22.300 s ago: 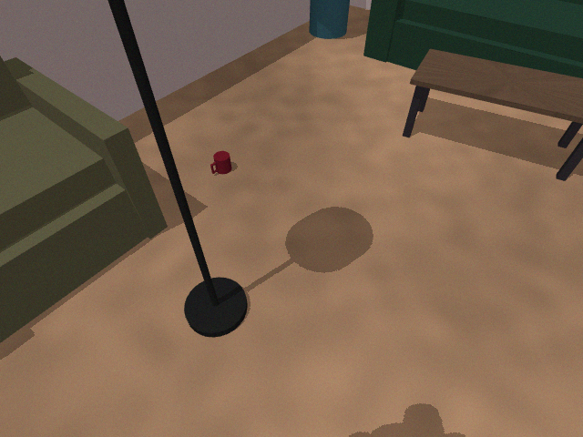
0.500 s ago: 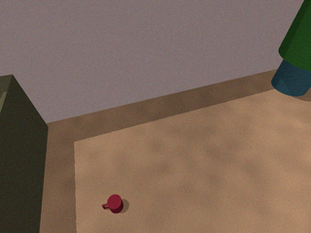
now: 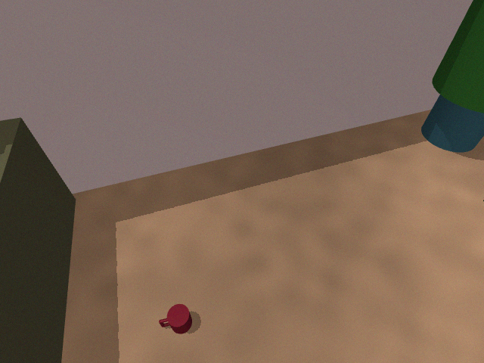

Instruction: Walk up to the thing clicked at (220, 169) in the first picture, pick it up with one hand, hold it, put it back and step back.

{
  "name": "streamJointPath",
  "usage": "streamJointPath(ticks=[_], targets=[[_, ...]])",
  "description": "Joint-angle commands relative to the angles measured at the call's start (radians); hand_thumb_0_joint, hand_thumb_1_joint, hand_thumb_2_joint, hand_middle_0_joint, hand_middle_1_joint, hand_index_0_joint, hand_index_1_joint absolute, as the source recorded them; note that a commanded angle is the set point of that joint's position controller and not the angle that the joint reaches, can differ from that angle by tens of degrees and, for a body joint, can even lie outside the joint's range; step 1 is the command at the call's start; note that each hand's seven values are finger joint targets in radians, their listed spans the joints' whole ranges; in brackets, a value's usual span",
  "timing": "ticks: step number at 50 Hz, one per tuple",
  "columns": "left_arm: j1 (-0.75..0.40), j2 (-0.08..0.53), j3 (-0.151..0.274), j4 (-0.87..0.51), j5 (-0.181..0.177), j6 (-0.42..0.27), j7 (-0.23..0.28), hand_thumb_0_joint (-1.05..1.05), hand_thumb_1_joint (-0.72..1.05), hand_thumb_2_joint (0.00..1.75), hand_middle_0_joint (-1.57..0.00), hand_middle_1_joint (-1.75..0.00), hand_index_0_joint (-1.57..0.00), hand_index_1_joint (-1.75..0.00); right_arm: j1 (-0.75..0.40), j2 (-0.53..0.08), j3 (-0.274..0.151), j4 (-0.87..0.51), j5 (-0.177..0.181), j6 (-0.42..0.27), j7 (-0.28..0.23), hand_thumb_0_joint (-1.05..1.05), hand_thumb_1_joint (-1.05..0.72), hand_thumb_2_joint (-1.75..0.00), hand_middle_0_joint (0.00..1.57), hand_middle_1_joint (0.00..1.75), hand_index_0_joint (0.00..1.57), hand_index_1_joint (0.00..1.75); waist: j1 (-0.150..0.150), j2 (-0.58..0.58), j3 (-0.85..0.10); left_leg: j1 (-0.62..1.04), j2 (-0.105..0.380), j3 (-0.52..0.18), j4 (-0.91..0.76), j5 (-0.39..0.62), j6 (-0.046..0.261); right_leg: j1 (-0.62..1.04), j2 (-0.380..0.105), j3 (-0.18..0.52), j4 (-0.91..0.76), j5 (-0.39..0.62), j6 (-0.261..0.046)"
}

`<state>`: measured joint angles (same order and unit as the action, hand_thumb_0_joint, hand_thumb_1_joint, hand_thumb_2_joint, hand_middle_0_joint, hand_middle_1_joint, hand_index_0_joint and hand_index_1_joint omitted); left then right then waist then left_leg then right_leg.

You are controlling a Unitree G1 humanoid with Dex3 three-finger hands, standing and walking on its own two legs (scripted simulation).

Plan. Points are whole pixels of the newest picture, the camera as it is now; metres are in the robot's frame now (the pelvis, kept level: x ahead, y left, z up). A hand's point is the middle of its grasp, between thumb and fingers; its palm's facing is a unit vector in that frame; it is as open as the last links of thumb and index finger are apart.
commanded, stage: rise first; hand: left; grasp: from above
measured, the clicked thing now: (175, 320) +0.42 +0.27 -0.74
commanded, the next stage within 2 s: none
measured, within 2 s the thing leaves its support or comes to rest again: neither
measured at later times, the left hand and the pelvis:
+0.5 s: hand out of the picture +0.12 +0.26 -0.20, palm faces -0.08 -0.91 -0.41, open 13.2 cm; pelvis -0.02 +0.01 -0.05, yaw +1 degrees
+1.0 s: hand out of the picture +0.14 +0.29 -0.30, palm faces -0.33 -0.74 -0.59, open 14.1 cm; pelvis -0.04 +0.01 -0.16, yaw +1 degrees
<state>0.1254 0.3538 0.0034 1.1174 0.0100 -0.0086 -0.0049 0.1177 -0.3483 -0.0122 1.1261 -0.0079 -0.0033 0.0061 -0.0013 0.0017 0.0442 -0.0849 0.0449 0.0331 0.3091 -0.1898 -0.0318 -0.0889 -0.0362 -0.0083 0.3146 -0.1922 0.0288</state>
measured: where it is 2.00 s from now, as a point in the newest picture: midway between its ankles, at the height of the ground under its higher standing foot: outside the picture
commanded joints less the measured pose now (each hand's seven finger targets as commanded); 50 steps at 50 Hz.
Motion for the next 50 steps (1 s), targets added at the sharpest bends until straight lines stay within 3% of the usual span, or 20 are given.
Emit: streamJointPath(ticks=[1, 2, 3, 4, 5, 6, 8, 10, 11, 14, 15, 19, 23, 29, 35, 38, 43, 45, 47, 50], targets=[[-0.388, 0.033, 0.037, -0.412, -0.045, -0.112, 0.027, 0.0, 0.74, 1.02, -0.18, -0.46, -0.15, -0.46, -0.022, -0.045, 0.008, -0.345, 0.062, -0.071, -0.03, 0.0, -1.01, -0.93, 0.2, 0.3, 0.2, 0.3, -0.116, 0.027, 0.014, -0.131, -0.045, 0.036, 0.035, 0.007, 0.038, -0.217, 0.029, -0.013, 0.013, 0.065, -0.03], [-0.482, 0.087, 0.059, -0.331, -0.041, -0.099, 0.034, 0.0, 0.66, 0.99, -0.2, -0.54, -0.16, -0.54, 0.035, -0.074, 0.002, -0.288, 0.066, -0.069, -0.04, 0.0, -0.96, -0.92, 0.2, 0.3, 0.2, 0.3, -0.078, 0.013, -0.031, -0.124, -0.047, 0.031, 0.044, -0.007, 0.04, -0.166, 0.025, -0.021, 0.018, 0.038, -0.031], [-0.304, 0.175, 0.12, -0.158, -0.018, -0.057, 0.039, 0.0, 0.58, 0.99, -0.17, -0.62, -0.14, -0.62, 0.06, -0.106, -0.011, -0.277, 0.064, -0.058, -0.047, 0.0, -0.96, -0.92, 0.2, 0.3, 0.2, 0.3, -0.064, -0.046, -0.02, -0.162, -0.049, 0.025, 0.068, -0.019, 0.045, -0.177, 0.031, -0.032, 0.03, 0.008, -0.033], [-0.229, 0.184, 0.138, -0.1, -0.007, -0.043, 0.024, 0.0, 0.5, 0.95, -0.17, -0.7, -0.15, -0.7, 0.074, -0.107, -0.024, -0.299, 0.061, -0.048, -0.046, 0.0, -0.93, -0.91, 0.2, 0.3, 0.2, 0.3, -0.033, -0.033, -0.016, -0.196, -0.048, 0.03, 0.103, -0.001, 0.043, -0.202, 0.034, -0.033, 0.059, 0.01, -0.037], [-0.274, 0.205, 0.14, -0.134, 0.017, -0.043, 0.012, 0.0, 0.42, 0.95, -0.13, -0.78, -0.13, -0.78, 0.082, -0.105, -0.04, -0.323, 0.052, -0.052, -0.049, 0.0, -0.93, -0.91, 0.2, 0.3, 0.2, 0.3, -0.036, -0.045, -0.082, -0.198, -0.052, 0.028, 0.132, 0.022, 0.045, -0.198, 0.031, -0.031, 0.087, 0.026, -0.036], [-0.297, 0.267, 0.18, -0.169, 0.041, -0.053, 0.006, 0.0, 0.34, 0.93, -0.13, -0.86, -0.14, -0.85, 0.103, -0.105, -0.054, -0.331, 0.048, -0.059, -0.056, 0.0, -0.92, -0.91, 0.2, 0.3, 0.2, 0.3, -0.022, -0.024, -0.164, -0.192, -0.051, 0.022, 0.158, 0.055, 0.044, -0.186, 0.025, -0.025, 0.12, 0.074, -0.034], [-0.157, 0.203, 0.177, -0.063, 0.101, -0.033, -0.026, 0.0, 0.18, 0.93, -0.09, -0.99, -0.12, -0.95, 0.134, -0.095, -0.072, -0.358, 0.029, -0.065, -0.046, 0.0, -0.95, -0.91, 0.2, 0.3, 0.2, 0.3, -0.022, -0.042, -0.215, -0.25, -0.058, 0.013, 0.241, 0.105, 0.041, -0.22, 0.029, -0.028, 0.207, 0.126, -0.035], [-0.097, 0.222, 0.219, -0.133, 0.137, -0.026, -0.032, 0.0, 0.02, 0.97, -0.05, -1.06, -0.08, -1.02, 0.143, -0.092, -0.091, -0.407, 0.024, -0.066, -0.038, 0.0, -0.95, -0.91, 0.2, 0.3, 0.2, 0.3, 0.032, 0.024, -0.316, -0.254, -0.064, 0.011, 0.287, 0.16, 0.029, -0.208, 0.033, -0.028, 0.265, 0.154, -0.043], [-0.085, 0.215, 0.219, -0.184, 0.144, -0.017, -0.026, 0.0, -0.06, 0.97, -0.04, -1.08, -0.07, -1.05, 0.136, -0.087, -0.093, -0.437, 0.026, -0.066, -0.036, 0.0, -0.94, -0.91, 0.2, 0.3, 0.2, 0.3, 0.043, 0.062, -0.343, -0.245, -0.064, 0.008, 0.284, 0.164, 0.021, -0.214, 0.034, -0.03, 0.277, 0.145, -0.047], [-0.097, 0.137, 0.169, -0.234, 0.156, 0.047, -0.001, 0.0, -0.29, 0.97, -0.04, -1.1, -0.07, -1.07, 0.109, -0.07, -0.084, -0.495, 0.033, -0.064, -0.032, 0.0, -0.91, -0.9, 0.2, 0.3, 0.2, 0.3, 0.011, 0.033, -0.255, -0.319, -0.056, -0.002, 0.299, 0.107, 0.019, -0.295, 0.04, -0.041, 0.283, 0.078, -0.043], [-0.116, 0.172, 0.188, -0.272, 0.166, 0.067, 0.008, 0.0, -0.35, 0.99, -0.05, -1.08, -0.06, -1.07, 0.087, -0.072, -0.086, -0.52, 0.036, -0.065, -0.031, 0.0, -0.9, -0.9, 0.2, 0.3, 0.2, 0.3, 0.015, 0.033, -0.247, -0.34, -0.053, -0.005, 0.306, 0.077, 0.019, -0.313, 0.04, -0.045, 0.289, 0.043, -0.044], [-0.092, 0.13, 0.164, -0.338, 0.17, 0.12, 0.013, 0.0, -0.54, 0.99, -0.07, -1.08, -0.07, -1.07, 0.09, -0.065, -0.086, -0.565, 0.034, -0.083, -0.024, 0.0, -0.9, -0.9, 0.2, 0.3, 0.2, 0.3, -0.012, -0.02, -0.221, -0.424, -0.045, -0.01, 0.378, -0.002, 0.026, -0.409, 0.043, -0.046, 0.354, -0.038, -0.038], [-0.108, 0.147, 0.192, -0.476, 0.193, 0.101, 0.017, 0.0, -0.56, 0.99, -0.07, -1.07, -0.06, -1.07, 0.106, -0.052, -0.093, -0.593, 0.025, -0.112, -0.021, 0.0, -0.89, -0.9, 0.2, 0.3, 0.2, 0.3, -0.012, -0.003, -0.293, -0.49, -0.044, -0.011, 0.485, -0.025, 0.028, -0.485, 0.035, -0.038, 0.456, -0.055, -0.036], [0.019, 0.145, 0.188, -0.644, 0.265, 0.113, 0.022, 0.0, -0.6, 1.02, -0.07, -1.07, -0.05, -1.08, 0.107, -0.046, -0.094, -0.63, 0.02, -0.141, -0.032, 0.0, -0.89, -0.9, 0.2, 0.3, 0.2, 0.3, -0.016, 0.082, -0.381, -0.506, -0.024, -0.035, 0.562, 0.023, 0.017, -0.577, 0.038, -0.037, 0.576, -0.03, -0.043], [0.116, 0.115, 0.174, -0.74, 0.28, 0.168, 0.032, 0.0, -0.59, 1.0, -0.07, -1.07, -0.06, -1.08, 0.087, -0.038, -0.093, -0.666, 0.017, -0.159, -0.032, 0.0, -0.91, -0.91, 0.2, 0.3, 0.2, 0.3, -0.023, 0.076, -0.371, -0.587, -0.019, -0.052, 0.628, -0.007, 0.023, -0.648, 0.037, -0.038, 0.627, -0.055, -0.04], [0.075, 0.12, 0.164, -0.77, 0.293, 0.179, 0.035, 0.0, -0.57, 0.98, -0.06, -1.08, -0.06, -1.08, 0.086, -0.033, -0.088, -0.676, 0.014, -0.169, -0.035, 0.0, -0.91, -0.9, 0.2, 0.3, 0.2, 0.3, -0.045, 0.035, -0.374, -0.65, -0.026, -0.037, 0.687, -0.035, 0.035, -0.672, 0.033, -0.03, 0.643, -0.057, -0.037], [-0.049, 0.157, 0.179, -0.645, 0.377, 0.128, 0.04, 0.0, -0.55, 0.97, -0.06, -1.07, -0.07, -1.07, 0.063, -0.041, -0.084, -0.67, 0.002, -0.201, -0.028, 0.0, -0.89, -0.9, 0.2, 0.3, 0.2, 0.3, -0.061, 0.042, -0.361, -0.832, -0.024, -0.046, 0.842, -0.098, 0.035, -0.881, 0.032, -0.031, 0.819, -0.126, -0.041], [-0.09, 0.186, 0.189, -0.635, 0.42, 0.081, 0.048, 0.0, -0.53, 0.97, -0.06, -1.07, -0.06, -1.07, 0.051, -0.047, -0.088, -0.669, -0.002, -0.211, -0.021, 0.0, -0.87, -0.89, 0.2, 0.3, 0.2, 0.3, -0.05, 0.065, -0.417, -0.892, -0.03, -0.047, 0.91, -0.133, 0.032, -0.962, 0.03, -0.028, 0.897, -0.159, -0.042], [-0.103, 0.157, 0.149, -0.648, 0.466, 0.037, 0.054, 0.0, -0.53, 0.96, -0.06, -1.1, -0.07, -1.09, 0.049, -0.051, -0.091, -0.672, 0.002, -0.222, -0.01, 0.0, -0.87, -0.89, 0.2, 0.3, 0.2, 0.3, -0.05, 0.087, -0.5, -0.923, -0.036, -0.057, 0.96, -0.138, 0.029, -1.022, 0.03, -0.027, 0.968, -0.163, -0.045], [-0.174, 0.213, 0.165, -0.66, 0.529, -0.024, 0.073, 0.0, -0.56, 0.98, -0.07, -1.09, -0.07, -1.09, 0.041, -0.075, -0.105, -0.654, 0.007, -0.226, -0.002, 0.0, -0.88, -0.9, 0.2, 0.3, 0.2, 0.3, -0.035, 0.124, -0.586, -0.967, -0.029, -0.082, 1.032, -0.13, 0.019, -1.145, 0.03, -0.034, 1.087, -0.172, -0.049]])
